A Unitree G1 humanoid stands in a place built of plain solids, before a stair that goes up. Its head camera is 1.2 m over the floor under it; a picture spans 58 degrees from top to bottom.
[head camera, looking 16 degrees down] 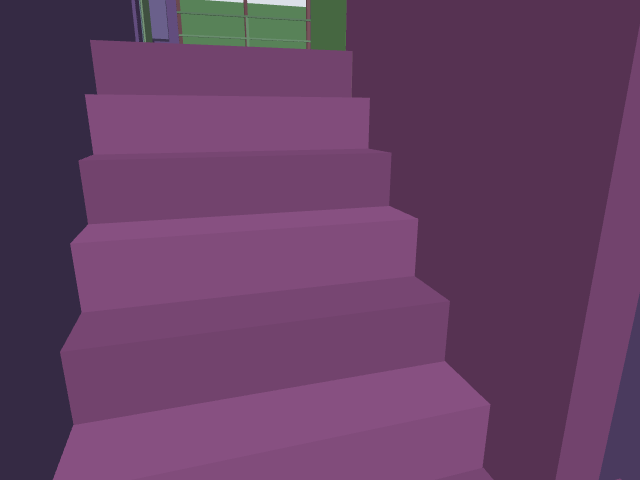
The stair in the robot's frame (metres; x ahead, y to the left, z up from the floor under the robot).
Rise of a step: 0.21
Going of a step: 0.24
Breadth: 1.15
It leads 16 degrees to the left of straight ahead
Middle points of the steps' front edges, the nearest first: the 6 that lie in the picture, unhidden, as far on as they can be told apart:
0.87 0.07 0.43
1.10 0.14 0.64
1.33 0.20 0.85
1.55 0.27 1.06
1.78 0.34 1.28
2.01 0.40 1.49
